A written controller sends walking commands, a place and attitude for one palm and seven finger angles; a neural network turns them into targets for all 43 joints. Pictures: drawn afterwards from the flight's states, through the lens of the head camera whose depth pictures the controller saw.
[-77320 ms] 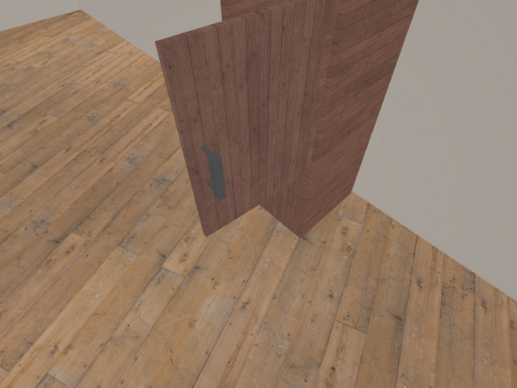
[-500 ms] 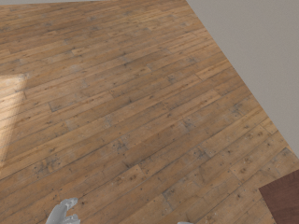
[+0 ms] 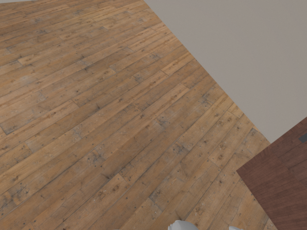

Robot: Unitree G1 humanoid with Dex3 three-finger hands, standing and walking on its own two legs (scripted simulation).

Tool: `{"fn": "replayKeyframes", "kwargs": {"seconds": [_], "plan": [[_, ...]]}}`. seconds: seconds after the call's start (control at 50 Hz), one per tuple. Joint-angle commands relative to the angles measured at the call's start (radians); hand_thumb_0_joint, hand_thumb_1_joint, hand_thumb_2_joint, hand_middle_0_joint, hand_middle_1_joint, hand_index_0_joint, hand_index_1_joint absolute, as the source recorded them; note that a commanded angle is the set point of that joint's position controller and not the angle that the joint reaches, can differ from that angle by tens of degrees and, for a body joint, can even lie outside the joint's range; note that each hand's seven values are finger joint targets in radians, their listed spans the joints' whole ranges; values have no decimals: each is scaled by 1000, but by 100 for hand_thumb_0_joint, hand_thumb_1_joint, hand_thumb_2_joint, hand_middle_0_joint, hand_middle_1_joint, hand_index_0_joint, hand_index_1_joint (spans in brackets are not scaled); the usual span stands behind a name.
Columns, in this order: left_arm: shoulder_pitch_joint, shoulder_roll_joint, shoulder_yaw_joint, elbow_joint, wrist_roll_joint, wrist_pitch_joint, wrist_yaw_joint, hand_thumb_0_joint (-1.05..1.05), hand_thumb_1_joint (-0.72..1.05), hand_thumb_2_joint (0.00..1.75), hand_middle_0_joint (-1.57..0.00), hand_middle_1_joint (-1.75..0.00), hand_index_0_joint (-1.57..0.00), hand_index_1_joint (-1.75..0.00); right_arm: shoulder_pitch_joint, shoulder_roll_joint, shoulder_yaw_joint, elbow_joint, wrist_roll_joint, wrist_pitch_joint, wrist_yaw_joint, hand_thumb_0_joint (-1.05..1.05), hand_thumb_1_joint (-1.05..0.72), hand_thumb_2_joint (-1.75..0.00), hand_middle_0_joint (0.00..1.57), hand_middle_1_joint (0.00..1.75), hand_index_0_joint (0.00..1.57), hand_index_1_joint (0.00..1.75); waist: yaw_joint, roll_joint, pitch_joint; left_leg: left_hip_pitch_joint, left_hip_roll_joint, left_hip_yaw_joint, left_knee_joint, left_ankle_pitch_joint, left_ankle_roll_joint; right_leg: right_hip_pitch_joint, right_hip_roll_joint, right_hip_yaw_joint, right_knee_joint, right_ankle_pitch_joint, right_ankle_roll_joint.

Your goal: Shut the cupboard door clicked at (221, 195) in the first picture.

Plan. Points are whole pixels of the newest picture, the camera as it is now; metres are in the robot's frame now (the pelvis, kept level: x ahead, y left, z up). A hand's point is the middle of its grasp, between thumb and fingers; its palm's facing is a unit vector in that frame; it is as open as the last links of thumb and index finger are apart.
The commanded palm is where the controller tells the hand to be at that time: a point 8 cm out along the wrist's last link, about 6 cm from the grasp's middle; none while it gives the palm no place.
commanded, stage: turn to face it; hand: left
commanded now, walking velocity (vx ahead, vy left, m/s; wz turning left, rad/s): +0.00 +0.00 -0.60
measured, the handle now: out of the picture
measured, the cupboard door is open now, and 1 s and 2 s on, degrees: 3 3 3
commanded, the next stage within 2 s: take the last steps up to it in 1.54 s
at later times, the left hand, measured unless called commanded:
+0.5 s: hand (106, 219) +0.16 +0.14 -0.15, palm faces -0.29 -0.92 -0.25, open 7.4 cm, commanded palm none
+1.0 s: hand (118, 185) +0.26 +0.12 -0.16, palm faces -0.57 -0.80 -0.19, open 7.4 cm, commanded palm none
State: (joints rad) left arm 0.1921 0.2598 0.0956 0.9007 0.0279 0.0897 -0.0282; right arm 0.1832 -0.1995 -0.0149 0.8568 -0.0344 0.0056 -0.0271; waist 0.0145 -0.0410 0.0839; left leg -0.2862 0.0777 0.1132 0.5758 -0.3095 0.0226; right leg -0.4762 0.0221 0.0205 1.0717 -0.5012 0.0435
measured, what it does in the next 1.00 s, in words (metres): steps on the spot, turning right: right foot, then left foot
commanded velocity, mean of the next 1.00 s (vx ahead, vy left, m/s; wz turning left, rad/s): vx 0.00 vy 0.00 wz -0.60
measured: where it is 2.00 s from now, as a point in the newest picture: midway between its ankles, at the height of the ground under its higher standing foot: outside the picture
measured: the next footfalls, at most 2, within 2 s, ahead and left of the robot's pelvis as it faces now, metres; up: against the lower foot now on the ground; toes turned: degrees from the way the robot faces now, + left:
right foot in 0.28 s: +0.02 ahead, -0.15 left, +0.00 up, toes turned -16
left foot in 0.66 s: +0.11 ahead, +0.08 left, +0.00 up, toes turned -21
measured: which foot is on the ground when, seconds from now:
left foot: down 0.00-0.28, up 0.30-0.64, down 0.66-1.00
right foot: up 0.00-0.26, down 0.28-0.66, up 0.68-1.00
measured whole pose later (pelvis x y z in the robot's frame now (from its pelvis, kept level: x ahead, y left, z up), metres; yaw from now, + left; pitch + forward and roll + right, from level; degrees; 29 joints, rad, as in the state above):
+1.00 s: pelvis +0.05 +0.01 +0.01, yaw -36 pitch +0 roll -4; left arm 0.12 0.27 0.09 0.90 0.03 0.10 -0.04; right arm 0.25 -0.20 -0.02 0.92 -0.03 0.01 -0.02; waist -0.01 0.00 0.09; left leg -0.19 0.13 0.24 0.51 -0.32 0.03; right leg -0.43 -0.04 -0.05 0.93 -0.43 0.05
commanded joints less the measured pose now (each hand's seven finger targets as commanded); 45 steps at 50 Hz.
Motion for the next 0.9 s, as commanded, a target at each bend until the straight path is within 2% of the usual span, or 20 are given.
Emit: {"fn": "replayKeyframes", "kwargs": {"seconds": [0.0, 0.16, 0.2, 0.22, 0.24, 0.26, 0.28, 0.3, 0.36, 0.44, 0.52, 0.56, 0.6, 0.62, 0.64, 0.66, 0.68, 0.72, 0.76, 0.88], "plan": [[-62, 47, 10, -108, -8, -26, -15, 0, 90, 90, -20, -30, -20, -30, 65, -203, -59, -36, 1, -18, -23, 0, -90, -90, 20, 30, 20, 30, -38, 208, -127, 228, 267, -121, -198, 580, 118, -80, -55, -37, 13, 27, 18], [-88, 34, -1, -124, -4, -34, -15, 0, 90, 90, -20, -30, -20, -30, 75, -234, -82, -1, 2, -6, -5, 0, -90, -90, 20, 30, 20, 30, -52, 272, -122, 209, 299, -22, -142, 536, 97, 75, -30, -124, -306, 70, -13], [-46, 47, 1, -112, -4, -42, -12, 0, 90, 90, -20, -30, -20, -30, 58, -243, -85, 0, 5, -3, -3, 0, -90, -90, 20, 30, 20, 30, -22, 237, -138, 173, 290, 14, -66, 500, 55, 186, -18, -135, -473, 189, -31], [24, 73, 8, -92, -3, -48, -8, 0, 90, 90, -20, -30, -20, -30, 39, -245, -88, -8, 12, -2, 1, 0, -90, -90, 20, 30, 20, 30, 19, 185, -163, 101, 261, 44, 41, 431, 13, 321, -28, -118, -610, 318, -47], [102, 161, 23, -72, 6, -61, 2, 0, 90, 90, -20, -30, -20, -30, 32, -199, -80, -27, 23, 0, 9, 0, -90, -90, 20, 30, 20, 30, 57, -42, -199, -52, 169, 117, 237, 214, -51, 485, -182, 72, -704, 497, -105], [143, 249, 37, -56, 4, -71, 17, 0, 90, 90, -20, -30, -20, -30, -17, -125, -59, -77, 21, 5, 13, 0, -90, -90, 20, 30, 20, 30, 77, -272, -155, -314, 12, 88, 469, -326, -100, 527, -394, 366, -719, 860, -215], [162, 263, 34, -54, -10, -64, 26, 0, 90, 90, -20, -30, -20, -30, -45, -142, -54, -91, 21, 22, 1, 0, -90, -90, 20, 30, 20, 30, 81, -174, -139, -343, 21, -60, 581, -336, -94, 454, -429, 372, -716, 846, -277], [99, 238, 37, -68, -6, -65, 35, 0, 90, 90, -20, -30, -20, -30, -51, -139, -57, -81, 21, 26, -6, 0, -90, -90, 20, 30, 20, 30, 50, -263, -129, -393, 23, -106, 639, -284, -95, 426, -375, 399, -742, 711, -271], [-49, 158, 13, -112, -6, -63, 38, 0, 90, 90, -20, -30, -20, -30, -6, -156, -60, -36, 16, 25, 7, 0, -90, -90, 20, 30, 20, 30, -20, -137, -123, -306, 40, -112, 596, -97, -110, 330, -262, 223, -733, 548, -221], [-23, 167, 14, -111, -1, -66, 30, 0, 90, 90, -20, -30, -20, -30, -5, -135, -58, -40, 14, 29, 13, 0, -90, -90, 20, 30, 20, 30, -9, -90, -108, -239, -4, -85, 449, -71, -112, 269, -232, 244, -750, 448, -220], [0, 182, 22, -102, 3, -61, 28, 0, 90, 90, -20, -30, -20, -30, -26, -130, -55, -62, 23, 17, 9, 0, -90, -90, 20, 30, 20, 30, 6, -118, -115, -178, -32, -82, 263, -106, -103, 269, -232, 318, -724, 469, -232], [-23, 184, 26, -105, 4, -58, 28, 0, 90, 90, -20, -30, -20, -30, 14, -128, -53, -56, 28, 10, 5, 0, -90, -90, 20, 30, 20, 30, -13, -124, -131, -101, -49, -76, 136, -87, -96, 250, -220, 342, -686, 503, -216], [-55, 172, 24, -111, -8, -49, 26, 0, 90, 90, -20, -30, -20, -30, 98, -137, -51, -29, 29, -2, -3, 0, -90, -90, 20, 30, 20, 30, -56, -101, -150, 85, -56, -70, -91, 65, -87, 150, -171, 321, -616, 456, -151], [-46, 123, 15, -123, -17, -42, 23, 0, 90, 90, -20, -30, -20, -30, 124, -193, -60, -24, 22, -14, -9, 0, -90, -90, 20, 30, 20, 30, -60, 53, -163, 197, 64, -202, -236, 52, -47, 30, -78, 251, -515, 323, -94], [-12, 60, 2, -141, -23, -41, 13, 0, 90, 90, -20, -30, -20, -30, 137, -298, -76, -36, 7, -18, -10, 0, -90, -90, 20, 30, 20, 30, -54, 349, -166, 260, 327, -464, -313, 131, 58, -113, 54, 83, -278, -11, -34], [-50, 97, 1, -154, -10, -41, 11, 0, 90, 90, -20, -30, -20, -30, 143, -310, -76, -40, 5, -15, -15, 0, -90, -90, 20, 30, 20, 30, -67, 321, -145, 195, 430, -524, -306, 228, 144, -120, 12, 45, -70, -124, -19], [-57, 101, 12, -131, 2, -42, 9, 0, 90, 90, -20, -30, -20, -30, 123, -268, -69, -34, -1, -22, -22, 0, -90, -90, 20, 30, 20, 30, -55, 269, -148, 185, 384, -467, -280, 392, 143, -125, -2, 64, 55, -88, -7], [-39, 88, 16, -100, -4, -38, -2, 0, 90, 90, -20, -30, -20, -30, 53, -217, -52, -54, 0, -23, -24, 0, -90, -90, 20, 30, 20, 30, -17, 194, -112, 167, 292, -257, -230, 555, 115, -116, -32, 30, 148, 4, 10], [-39, 69, 10, -92, -8, -31, -10, 0, 90, 90, -20, -30, -20, -30, 47, -204, -47, -50, 5, -23, -26, 0, -90, -90, 20, 30, 20, 30, -16, 197, -120, 221, 249, -144, -203, 634, 98, -121, -44, -6, 121, 52, 23], [-114, 41, 2, -108, -7, -20, -15, 0, 90, 90, -20, -30, -20, -30, 128, -203, -60, 7, 5, -17, -20, 0, -90, -90, 20, 30, 20, 30, -52, 220, -115, 259, 273, -62, -200, 621, 104, -71, -60, -57, -55, 74, 20]]}}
